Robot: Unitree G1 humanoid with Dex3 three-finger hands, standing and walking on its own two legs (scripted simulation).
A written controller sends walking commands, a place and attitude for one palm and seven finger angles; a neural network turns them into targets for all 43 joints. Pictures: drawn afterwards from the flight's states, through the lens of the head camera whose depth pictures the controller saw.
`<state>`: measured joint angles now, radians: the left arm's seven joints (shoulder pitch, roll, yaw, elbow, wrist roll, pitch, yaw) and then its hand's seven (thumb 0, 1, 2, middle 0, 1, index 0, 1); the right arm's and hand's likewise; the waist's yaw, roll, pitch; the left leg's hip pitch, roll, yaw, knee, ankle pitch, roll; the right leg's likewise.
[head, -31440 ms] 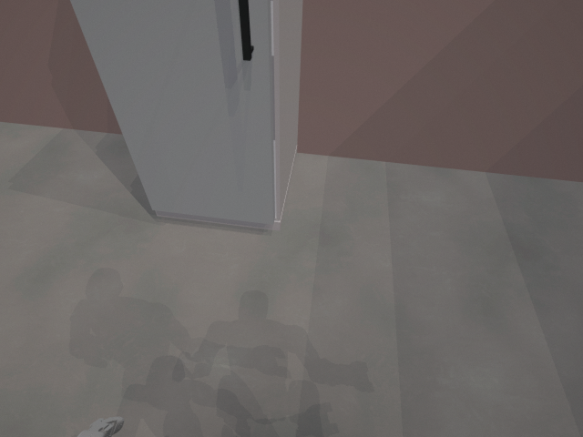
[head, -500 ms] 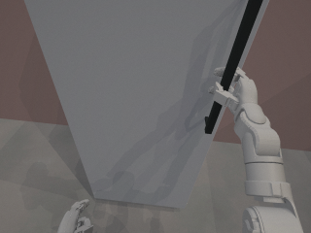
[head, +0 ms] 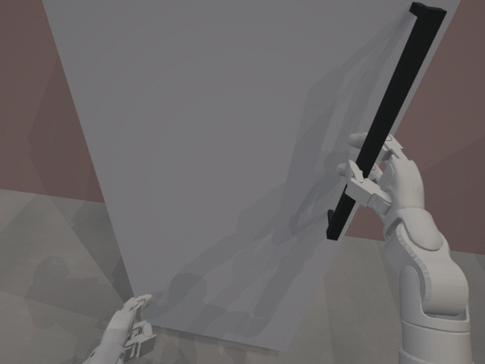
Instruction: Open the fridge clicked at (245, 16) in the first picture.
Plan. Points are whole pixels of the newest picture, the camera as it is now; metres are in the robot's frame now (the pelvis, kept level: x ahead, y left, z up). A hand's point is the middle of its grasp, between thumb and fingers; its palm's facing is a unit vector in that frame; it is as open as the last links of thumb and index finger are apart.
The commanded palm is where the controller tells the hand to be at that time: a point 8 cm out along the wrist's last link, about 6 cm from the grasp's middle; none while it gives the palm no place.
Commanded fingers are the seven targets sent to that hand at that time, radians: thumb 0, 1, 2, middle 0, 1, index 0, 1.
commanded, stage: walk backward, drawing the door open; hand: right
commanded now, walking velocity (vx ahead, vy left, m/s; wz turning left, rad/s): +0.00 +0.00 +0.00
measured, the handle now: (365, 146) +0.38 -0.15 +0.24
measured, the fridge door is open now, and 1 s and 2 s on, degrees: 3 28 61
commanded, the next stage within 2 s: none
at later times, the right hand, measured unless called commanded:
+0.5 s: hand (345, 236) +0.23 -0.10 +0.20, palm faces +0.13 +0.96 -0.24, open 6.8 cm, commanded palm +0.19 -0.15 +0.21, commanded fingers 0.00 -0.90 -0.90 0.45 1.40 0.45 1.40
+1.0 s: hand (304, 312) +0.14 -0.04 +0.20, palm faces +0.21 +0.95 -0.21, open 7.3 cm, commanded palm +0.10 -0.07 +0.20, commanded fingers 0.00 -0.90 -0.90 0.45 1.40 0.45 1.40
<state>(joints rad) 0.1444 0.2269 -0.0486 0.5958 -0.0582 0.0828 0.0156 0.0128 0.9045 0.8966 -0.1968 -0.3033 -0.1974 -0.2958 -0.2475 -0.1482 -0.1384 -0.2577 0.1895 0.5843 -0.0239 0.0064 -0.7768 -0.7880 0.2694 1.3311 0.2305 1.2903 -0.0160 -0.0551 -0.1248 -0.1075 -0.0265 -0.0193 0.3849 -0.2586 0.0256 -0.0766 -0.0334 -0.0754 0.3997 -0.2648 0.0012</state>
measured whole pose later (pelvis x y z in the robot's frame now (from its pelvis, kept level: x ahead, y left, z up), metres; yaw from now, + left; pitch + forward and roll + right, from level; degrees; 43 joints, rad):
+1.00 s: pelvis -0.14 +0.12 -0.02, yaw -14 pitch -1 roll +0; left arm 0.11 0.13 -0.02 0.63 0.02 -0.07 0.03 0.01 0.90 0.90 -0.20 -0.30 -0.20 -0.30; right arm -0.13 -0.22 0.04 -0.48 0.00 0.01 -0.07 -0.10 -0.64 -0.76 0.44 1.40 0.15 1.18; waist 0.01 -0.03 0.14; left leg -0.33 0.00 -0.05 0.61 -0.31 0.00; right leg -0.42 -0.07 0.08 0.56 -0.16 0.07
